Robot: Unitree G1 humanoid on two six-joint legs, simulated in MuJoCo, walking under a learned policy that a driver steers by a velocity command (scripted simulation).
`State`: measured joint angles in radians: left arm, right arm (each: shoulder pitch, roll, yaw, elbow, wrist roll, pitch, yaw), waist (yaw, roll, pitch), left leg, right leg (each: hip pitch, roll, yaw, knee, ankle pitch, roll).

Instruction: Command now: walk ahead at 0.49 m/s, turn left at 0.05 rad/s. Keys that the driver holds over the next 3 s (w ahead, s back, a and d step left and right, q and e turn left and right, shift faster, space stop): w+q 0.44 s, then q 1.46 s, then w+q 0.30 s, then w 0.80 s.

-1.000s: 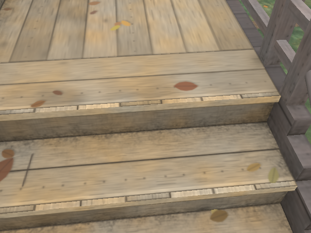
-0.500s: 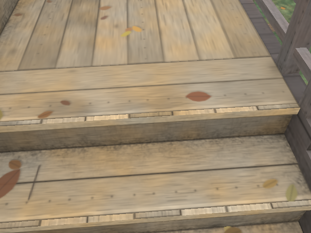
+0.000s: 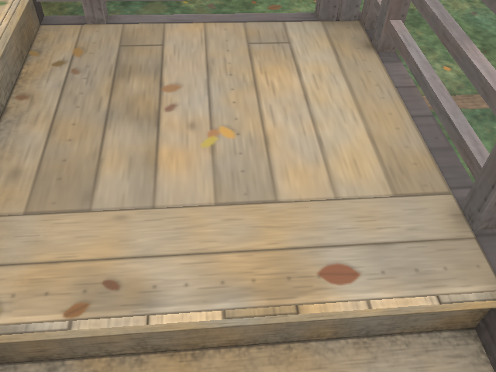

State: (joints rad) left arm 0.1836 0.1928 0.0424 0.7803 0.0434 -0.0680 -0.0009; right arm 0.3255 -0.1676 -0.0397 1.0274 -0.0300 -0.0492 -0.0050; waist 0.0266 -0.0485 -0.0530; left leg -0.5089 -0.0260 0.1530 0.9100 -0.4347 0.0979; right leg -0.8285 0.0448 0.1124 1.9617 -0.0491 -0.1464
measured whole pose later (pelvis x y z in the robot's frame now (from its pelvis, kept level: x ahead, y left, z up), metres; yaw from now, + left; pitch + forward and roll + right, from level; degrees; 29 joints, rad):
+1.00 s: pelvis +0.49 +0.13 +0.31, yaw +31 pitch +2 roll +0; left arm 0.15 0.18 0.05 0.61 0.03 -0.06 0.03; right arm 0.13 -0.22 -0.08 0.71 -0.02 0.01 -0.02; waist 0.01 0.02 0.05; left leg -0.72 -0.14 0.08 1.01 -0.32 0.15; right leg -0.66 0.00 0.08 1.81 -0.19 -0.01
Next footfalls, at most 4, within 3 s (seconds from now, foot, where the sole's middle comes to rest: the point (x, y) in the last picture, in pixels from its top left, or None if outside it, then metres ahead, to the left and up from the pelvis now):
0.34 right None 0.38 -0.07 -0.56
0.82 left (155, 269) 0.61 0.24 -0.39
1.58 right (218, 208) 0.79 0.11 -0.39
2.16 left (166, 262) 0.63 0.21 -0.39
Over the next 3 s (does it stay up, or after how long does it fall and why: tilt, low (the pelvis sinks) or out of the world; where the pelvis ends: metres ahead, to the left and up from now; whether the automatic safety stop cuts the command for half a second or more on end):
stays up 0.82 0.50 0.39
